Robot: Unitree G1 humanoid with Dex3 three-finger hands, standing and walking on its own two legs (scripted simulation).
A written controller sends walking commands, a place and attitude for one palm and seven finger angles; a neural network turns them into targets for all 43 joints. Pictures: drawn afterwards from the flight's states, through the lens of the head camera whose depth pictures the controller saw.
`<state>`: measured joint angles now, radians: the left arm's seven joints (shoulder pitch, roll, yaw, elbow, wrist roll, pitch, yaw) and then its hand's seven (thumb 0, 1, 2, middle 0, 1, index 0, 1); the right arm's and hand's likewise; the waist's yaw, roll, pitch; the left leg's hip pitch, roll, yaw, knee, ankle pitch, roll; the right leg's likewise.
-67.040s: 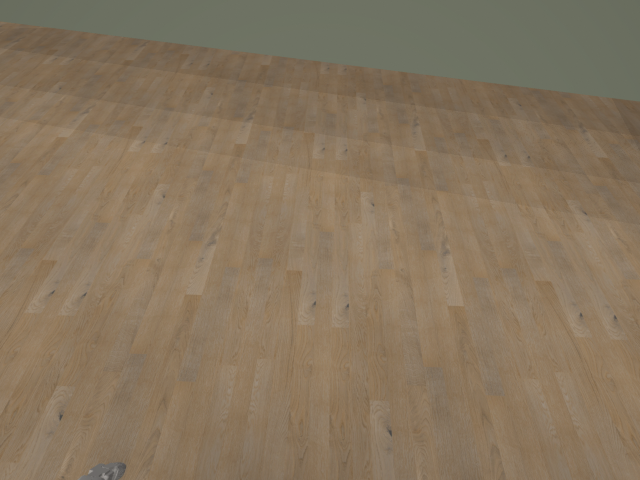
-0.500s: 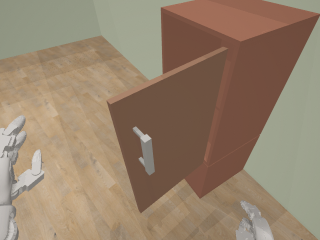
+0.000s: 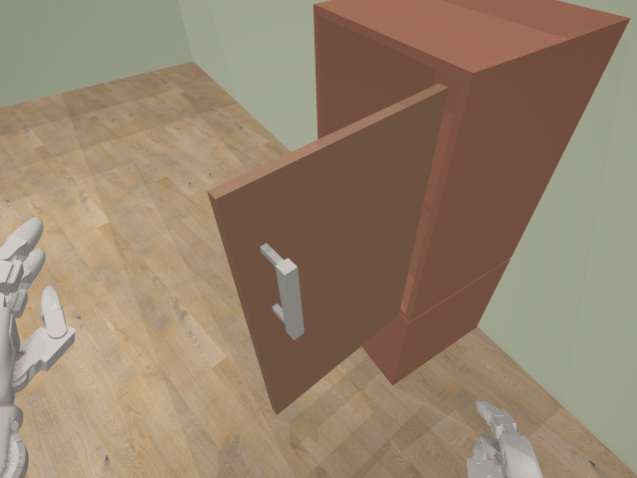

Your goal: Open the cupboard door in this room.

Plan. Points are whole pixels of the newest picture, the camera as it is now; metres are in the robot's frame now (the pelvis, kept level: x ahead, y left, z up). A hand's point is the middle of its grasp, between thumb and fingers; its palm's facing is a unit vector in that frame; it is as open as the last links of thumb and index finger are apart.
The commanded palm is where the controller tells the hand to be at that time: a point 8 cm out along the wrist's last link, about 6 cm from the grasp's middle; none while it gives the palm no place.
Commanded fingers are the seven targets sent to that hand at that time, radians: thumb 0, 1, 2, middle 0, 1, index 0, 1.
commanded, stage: step back with the hand held close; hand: left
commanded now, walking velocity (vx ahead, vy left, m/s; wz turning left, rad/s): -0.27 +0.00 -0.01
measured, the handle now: (282, 293) +0.33 +0.09 +0.06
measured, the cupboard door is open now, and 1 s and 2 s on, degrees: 97 97 97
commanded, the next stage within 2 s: stop stepping back and stand still in 1.14 s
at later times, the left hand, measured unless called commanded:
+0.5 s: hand (18, 398) +0.14 +0.28 +0.15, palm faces +0.39 -0.77 -0.51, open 7.5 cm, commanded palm +0.07 +0.32 +0.17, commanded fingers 0.00 0.90 0.90 -0.20 -0.30 -0.20 -0.30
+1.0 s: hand out of the picture +0.07 +0.29 +0.15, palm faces +0.41 -0.76 -0.51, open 7.5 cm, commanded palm -0.01 +0.33 +0.17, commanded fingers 0.00 0.90 0.90 -0.20 -0.30 -0.20 -0.30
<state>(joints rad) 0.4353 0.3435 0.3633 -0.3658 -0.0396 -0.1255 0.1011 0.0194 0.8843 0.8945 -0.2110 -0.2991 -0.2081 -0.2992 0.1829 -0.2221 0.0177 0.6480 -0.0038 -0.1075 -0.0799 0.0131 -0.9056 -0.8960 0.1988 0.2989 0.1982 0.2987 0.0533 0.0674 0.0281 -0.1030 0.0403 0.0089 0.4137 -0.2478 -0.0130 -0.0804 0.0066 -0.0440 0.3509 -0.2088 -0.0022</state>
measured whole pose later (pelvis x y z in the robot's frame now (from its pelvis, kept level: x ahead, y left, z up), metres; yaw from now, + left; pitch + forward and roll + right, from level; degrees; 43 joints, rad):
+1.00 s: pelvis -0.14 +0.03 -0.02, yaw +2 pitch +1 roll -2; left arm 0.52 0.46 0.45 -0.55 -0.01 -0.23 0.14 0.02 0.88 0.89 -0.21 -0.30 -0.21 -0.30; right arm 0.16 -0.19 -0.03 0.61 -0.01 -0.11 -0.07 0.01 -0.91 -0.90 0.20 0.30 0.20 0.30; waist -0.01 -0.02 0.07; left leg -0.43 0.00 0.00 0.62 -0.20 0.04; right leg -0.47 0.06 0.04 0.85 -0.36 0.02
